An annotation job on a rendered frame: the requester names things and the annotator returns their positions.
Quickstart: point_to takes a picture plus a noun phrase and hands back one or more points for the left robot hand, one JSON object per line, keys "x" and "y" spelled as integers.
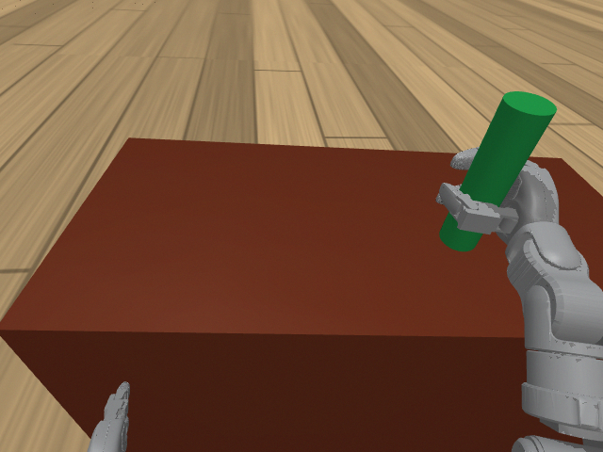
{"x": 110, "y": 434}

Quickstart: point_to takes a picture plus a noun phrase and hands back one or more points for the right robot arm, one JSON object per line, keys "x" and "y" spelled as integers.
{"x": 563, "y": 320}

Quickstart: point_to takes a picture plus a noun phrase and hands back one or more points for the right robot hand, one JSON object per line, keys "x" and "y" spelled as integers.
{"x": 533, "y": 197}

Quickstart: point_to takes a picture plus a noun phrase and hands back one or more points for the can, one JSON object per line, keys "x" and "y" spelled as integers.
{"x": 520, "y": 121}

